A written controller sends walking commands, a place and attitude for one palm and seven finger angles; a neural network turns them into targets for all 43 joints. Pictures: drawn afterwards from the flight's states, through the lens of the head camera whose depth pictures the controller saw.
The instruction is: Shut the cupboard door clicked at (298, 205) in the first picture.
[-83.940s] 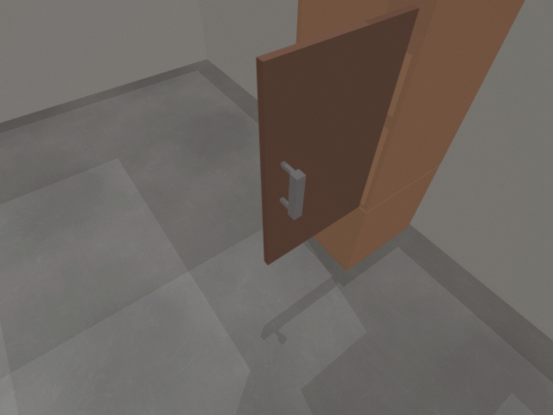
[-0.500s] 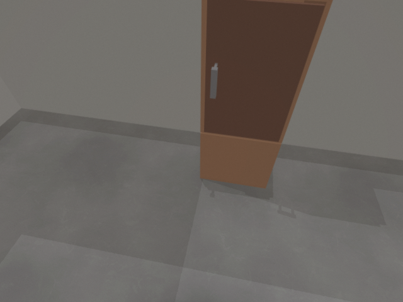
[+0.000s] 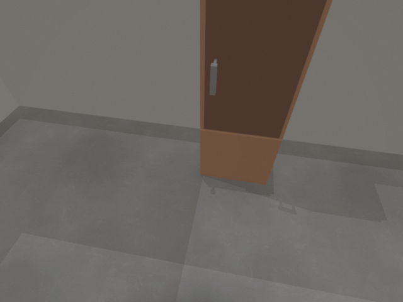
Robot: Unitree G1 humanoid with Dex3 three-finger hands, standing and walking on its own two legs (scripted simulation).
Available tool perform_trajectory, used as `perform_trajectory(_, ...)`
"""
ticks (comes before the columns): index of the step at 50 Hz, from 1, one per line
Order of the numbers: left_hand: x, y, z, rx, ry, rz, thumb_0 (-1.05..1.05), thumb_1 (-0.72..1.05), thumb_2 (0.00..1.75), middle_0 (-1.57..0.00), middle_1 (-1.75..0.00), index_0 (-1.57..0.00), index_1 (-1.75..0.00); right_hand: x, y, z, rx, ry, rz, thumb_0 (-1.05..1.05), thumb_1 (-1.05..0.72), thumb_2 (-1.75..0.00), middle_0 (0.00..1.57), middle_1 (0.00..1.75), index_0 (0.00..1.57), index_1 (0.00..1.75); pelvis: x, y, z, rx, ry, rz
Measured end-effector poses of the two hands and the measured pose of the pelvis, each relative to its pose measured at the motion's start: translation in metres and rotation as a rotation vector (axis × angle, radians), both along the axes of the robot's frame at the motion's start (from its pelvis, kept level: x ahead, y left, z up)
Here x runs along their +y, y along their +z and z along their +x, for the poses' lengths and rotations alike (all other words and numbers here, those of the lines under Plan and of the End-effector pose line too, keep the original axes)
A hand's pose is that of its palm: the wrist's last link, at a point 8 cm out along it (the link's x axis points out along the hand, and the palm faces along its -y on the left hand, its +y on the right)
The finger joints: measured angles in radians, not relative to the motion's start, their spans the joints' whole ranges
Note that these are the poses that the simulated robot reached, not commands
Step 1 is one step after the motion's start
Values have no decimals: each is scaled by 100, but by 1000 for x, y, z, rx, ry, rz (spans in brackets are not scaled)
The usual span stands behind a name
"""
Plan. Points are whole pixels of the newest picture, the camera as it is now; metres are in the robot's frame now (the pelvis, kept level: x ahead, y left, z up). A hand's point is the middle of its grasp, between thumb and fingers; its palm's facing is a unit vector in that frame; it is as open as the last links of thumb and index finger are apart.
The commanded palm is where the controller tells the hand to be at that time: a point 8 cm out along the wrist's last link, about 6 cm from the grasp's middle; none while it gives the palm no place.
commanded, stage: look to check the result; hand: left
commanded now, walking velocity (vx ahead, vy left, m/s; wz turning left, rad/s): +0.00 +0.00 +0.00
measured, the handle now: (214, 77) +0.91 +0.00 -0.04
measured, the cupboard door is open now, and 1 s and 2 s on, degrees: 0 0 0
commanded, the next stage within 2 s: stand and wait in 0.18 s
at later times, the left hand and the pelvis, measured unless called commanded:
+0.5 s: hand out of the picture +0.01 +0.18 -0.17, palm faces +0.02 -0.97 -0.22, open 7.3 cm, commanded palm none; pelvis +0.01 -0.01 +0.00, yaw +0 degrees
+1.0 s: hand out of the picture +0.02 +0.17 -0.17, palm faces +0.02 -0.97 -0.23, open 7.3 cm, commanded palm none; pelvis +0.02 -0.02 +0.00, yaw +0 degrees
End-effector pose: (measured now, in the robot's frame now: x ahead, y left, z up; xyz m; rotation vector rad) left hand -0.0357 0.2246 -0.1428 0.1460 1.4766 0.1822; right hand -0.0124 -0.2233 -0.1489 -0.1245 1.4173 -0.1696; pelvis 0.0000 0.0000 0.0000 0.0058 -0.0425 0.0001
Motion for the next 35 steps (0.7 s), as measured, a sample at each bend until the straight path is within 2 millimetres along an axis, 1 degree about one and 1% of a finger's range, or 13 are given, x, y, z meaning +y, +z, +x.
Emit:
perform_trajectory(9,2,1,19,-42,-17,6,0,91,90,-20,-30,-20,-30,-11,3,19,-38,18,-18,0,-91,-90,20,30,20,30,-3,1,2,-2,1,-1)
perform_trajectory(17,2,1,33,-67,-28,9,0,91,90,-20,-30,-20,-30,-17,4,28,-46,29,-25,0,-91,-90,20,30,20,30,-5,1,5,0,4,-1)
perform_trajectory(23,2,2,38,-67,-30,14,0,91,90,-20,-30,-20,-30,-20,4,31,-38,33,-26,0,-91,-90,20,30,20,30,-8,1,8,3,7,0)
perform_trajectory(35,1,4,42,-55,-27,27,0,91,90,-20,-30,-20,-30,-26,3,37,-28,37,-25,0,-91,-90,20,30,20,30,-12,2,15,6,7,2)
